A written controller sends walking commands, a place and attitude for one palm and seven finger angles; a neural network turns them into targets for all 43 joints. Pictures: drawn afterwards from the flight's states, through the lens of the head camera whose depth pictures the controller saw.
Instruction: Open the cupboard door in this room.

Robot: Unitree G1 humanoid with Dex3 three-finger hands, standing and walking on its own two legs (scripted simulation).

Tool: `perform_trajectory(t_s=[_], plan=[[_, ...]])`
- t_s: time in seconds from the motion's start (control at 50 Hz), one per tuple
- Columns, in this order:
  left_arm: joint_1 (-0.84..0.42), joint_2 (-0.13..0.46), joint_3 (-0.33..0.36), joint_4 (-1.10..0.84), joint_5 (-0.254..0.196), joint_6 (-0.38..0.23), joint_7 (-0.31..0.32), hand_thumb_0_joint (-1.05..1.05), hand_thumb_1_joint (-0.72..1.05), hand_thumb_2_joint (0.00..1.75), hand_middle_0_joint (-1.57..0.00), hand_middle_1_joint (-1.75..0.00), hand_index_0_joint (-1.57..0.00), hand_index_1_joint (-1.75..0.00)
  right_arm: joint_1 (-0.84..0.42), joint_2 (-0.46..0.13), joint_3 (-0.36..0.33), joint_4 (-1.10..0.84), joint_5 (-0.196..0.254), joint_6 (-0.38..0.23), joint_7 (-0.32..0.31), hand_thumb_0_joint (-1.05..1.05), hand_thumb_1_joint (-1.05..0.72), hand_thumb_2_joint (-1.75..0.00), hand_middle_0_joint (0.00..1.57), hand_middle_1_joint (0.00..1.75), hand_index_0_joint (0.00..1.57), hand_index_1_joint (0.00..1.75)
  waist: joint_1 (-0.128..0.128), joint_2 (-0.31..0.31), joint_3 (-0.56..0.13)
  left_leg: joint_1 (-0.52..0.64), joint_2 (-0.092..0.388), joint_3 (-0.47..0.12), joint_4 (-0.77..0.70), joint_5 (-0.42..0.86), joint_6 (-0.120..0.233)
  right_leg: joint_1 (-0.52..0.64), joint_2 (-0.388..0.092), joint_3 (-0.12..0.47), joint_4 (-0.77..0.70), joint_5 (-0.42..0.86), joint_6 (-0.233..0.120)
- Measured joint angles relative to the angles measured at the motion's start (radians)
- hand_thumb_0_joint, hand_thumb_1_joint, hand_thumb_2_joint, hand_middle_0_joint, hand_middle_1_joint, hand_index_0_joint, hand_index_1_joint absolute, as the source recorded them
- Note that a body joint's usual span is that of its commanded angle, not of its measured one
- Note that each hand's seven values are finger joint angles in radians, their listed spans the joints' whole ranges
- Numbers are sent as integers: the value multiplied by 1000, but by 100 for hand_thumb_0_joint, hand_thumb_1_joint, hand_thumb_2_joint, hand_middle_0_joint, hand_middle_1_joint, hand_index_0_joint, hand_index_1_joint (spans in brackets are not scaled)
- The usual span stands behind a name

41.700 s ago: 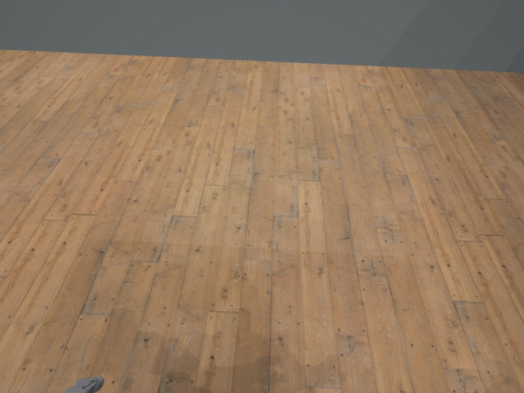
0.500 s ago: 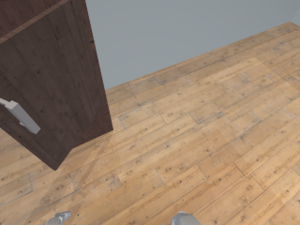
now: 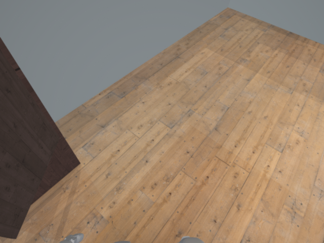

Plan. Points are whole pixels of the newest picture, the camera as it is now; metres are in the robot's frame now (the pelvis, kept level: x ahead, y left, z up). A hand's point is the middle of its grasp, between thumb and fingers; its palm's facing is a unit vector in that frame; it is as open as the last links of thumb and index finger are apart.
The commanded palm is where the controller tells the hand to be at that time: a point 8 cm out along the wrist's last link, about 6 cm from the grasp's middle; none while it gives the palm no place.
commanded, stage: walk to a spot facing it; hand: left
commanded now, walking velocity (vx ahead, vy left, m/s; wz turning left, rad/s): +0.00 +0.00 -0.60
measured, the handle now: out of the picture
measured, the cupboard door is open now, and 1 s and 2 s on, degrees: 36 36 36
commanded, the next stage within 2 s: turn to face it in 1.60 s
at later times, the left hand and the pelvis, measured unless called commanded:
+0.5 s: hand (108, 238) +0.15 +0.15 -0.15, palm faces -0.24 -0.94 -0.23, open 7.4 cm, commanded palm none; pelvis +0.03 -0.03 +0.01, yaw -17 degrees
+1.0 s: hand (182, 160) +0.39 -0.06 -0.16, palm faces -0.61 -0.77 -0.20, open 7.4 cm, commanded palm none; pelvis +0.15 -0.13 -0.01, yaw -34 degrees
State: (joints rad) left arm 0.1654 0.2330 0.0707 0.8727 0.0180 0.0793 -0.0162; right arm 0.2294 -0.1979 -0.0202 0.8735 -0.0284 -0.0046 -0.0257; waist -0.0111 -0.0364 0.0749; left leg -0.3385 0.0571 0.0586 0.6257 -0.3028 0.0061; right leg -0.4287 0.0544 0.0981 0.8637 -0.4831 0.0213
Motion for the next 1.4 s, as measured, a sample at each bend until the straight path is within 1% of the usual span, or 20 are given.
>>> perform_trajectory(t_s=[0.04,0.1,0.22,0.28,0.34,0.4,0.48,0.58,0.64,0.7,0.74,0.8,0.86,0.96,1.0,1.06,1.1,1.18,1.24,1.4], plan=[[-1,9,10,7,4,1,-8,0,91,90,-20,-30,-20,-30,14,13,9,4,-6,-2,-2,0,-91,-90,20,30,20,30,7,-2,0,26,16,15,-37,3,-4,-47,-16,-52,152,-9,10],[2,11,17,6,2,-1,-16,0,91,90,-20,-30,-20,-30,25,20,12,14,-9,0,-5,1,-91,-90,20,30,21,30,21,11,3,68,42,43,-102,28,-13,-54,-50,-114,177,15,22],[5,-1,9,10,-1,-7,-18,0,91,90,-20,-30,-20,-30,29,4,-3,24,-6,4,2,1,-90,-90,20,30,21,30,10,52,14,98,92,114,-91,3,-37,51,-70,-171,-83,43,6],[14,5,1,-2,3,-27,-16,0,91,90,-20,-30,-20,-30,41,-11,-15,26,4,16,8,1,-90,-90,20,30,21,30,9,49,3,65,105,147,27,-65,-59,135,-77,-163,-281,208,-32],[0,-17,-6,9,2,-40,4,0,91,90,-20,-30,-20,-30,9,-44,-29,49,14,53,0,1,-91,-90,20,30,21,30,9,80,25,-32,73,39,291,-215,-67,120,-54,-144,-232,157,-49],[10,-28,-5,11,2,-40,16,0,91,90,-20,-30,-20,-30,-16,-53,-37,55,14,65,1,1,-91,-90,20,30,20,30,14,69,26,-98,36,-1,411,-186,-76,139,-46,-114,-276,172,-48],[41,-27,-4,25,7,-42,11,0,91,90,-20,-30,-20,-30,-28,-44,-39,35,9,52,15,1,-91,-90,19,30,20,30,24,34,5,-91,7,-4,299,-148,-78,164,-40,-68,-337,200,-51],[93,-18,3,46,4,-41,-5,0,91,90,-21,-30,-20,-30,-13,-33,-25,4,7,2,21,1,-91,-90,20,30,20,30,35,8,-36,39,-21,6,-40,-100,-56,159,-20,-10,-305,157,-43],[95,-9,12,64,5,-24,-17,0,91,90,-20,-30,-20,-30,14,-23,-11,-2,-8,-36,10,1,-91,-90,20,30,20,30,18,8,-45,53,-3,25,-44,-15,-10,55,-14,-40,-34,0,-42],[70,6,24,67,17,-25,-33,1,91,90,-20,-30,-20,-30,72,0,4,16,-11,-48,5,0,-91,-90,20,30,20,30,13,-5,-44,121,10,55,-118,-20,-6,-64,-50,-90,209,89,-30],[48,8,26,56,17,-32,-39,1,91,90,-20,-30,-20,-30,107,11,11,39,-8,-53,1,0,-91,-90,20,30,20,30,18,-6,-37,172,20,80,-182,-5,-18,-124,-78,-114,269,163,-20],[10,4,20,41,14,-37,-42,1,91,90,-20,-30,-19,-30,154,24,15,77,-6,-60,-1,0,-91,-90,20,30,20,30,14,5,-22,237,38,121,-243,-6,-29,-176,-104,-141,226,221,-15],[-34,-3,12,34,11,-35,-46,1,91,90,-20,-30,-19,-30,195,30,13,108,-9,-56,1,0,-91,-90,20,30,20,30,-6,16,-3,294,54,165,-263,-33,-47,-177,-117,-174,70,246,-20],[-109,-10,0,16,9,-44,-49,1,91,90,-20,-30,-19,-30,259,26,7,149,-9,-41,7,1,-91,-90,20,30,20,30,-46,39,26,361,97,226,-194,-137,-98,-90,-87,-230,-161,215,-66],[-121,-2,-3,-1,8,-78,-46,0,91,90,-20,-30,-19,-30,284,30,7,169,4,-29,14,1,-91,-90,20,30,20,30,-43,29,28,307,129,219,16,-194,-92,-24,-75,-234,-222,250,-110],[-116,-11,-5,-3,-9,-110,-19,0,91,90,-20,-30,-20,-30,212,22,-4,188,17,5,18,1,-91,-90,20,30,20,30,-40,32,59,84,110,51,508,-202,-63,-3,-50,-223,-154,203,-125],[-85,-23,-11,12,-11,-110,-6,0,91,90,-20,-30,-20,-30,148,14,-14,173,11,9,17,1,-91,-90,20,30,20,30,-41,37,57,-41,101,5,613,-120,-60,50,-29,-209,-214,205,-119],[-3,-48,-8,59,-7,-111,8,0,92,90,-20,-30,-20,-30,39,11,-26,107,0,-2,22,1,-91,-90,20,30,20,30,-36,35,18,-204,98,-23,509,3,-67,150,3,-169,-369,244,-125],[52,-44,2,85,-6,-123,10,-1,94,90,-21,-30,-20,-30,-19,13,-29,73,-2,-9,29,1,-91,-90,19,30,20,30,-14,38,-11,-266,91,-37,410,77,-72,220,21,-143,-455,253,-128],[191,-58,-20,152,-6,-145,14,0,93,90,-20,-30,-20,-30,-142,5,-27,49,4,-15,45,1,-91,-90,19,30,20,30,56,42,-31,-260,46,-22,182,140,-60,399,33,-86,-555,185,-113]])
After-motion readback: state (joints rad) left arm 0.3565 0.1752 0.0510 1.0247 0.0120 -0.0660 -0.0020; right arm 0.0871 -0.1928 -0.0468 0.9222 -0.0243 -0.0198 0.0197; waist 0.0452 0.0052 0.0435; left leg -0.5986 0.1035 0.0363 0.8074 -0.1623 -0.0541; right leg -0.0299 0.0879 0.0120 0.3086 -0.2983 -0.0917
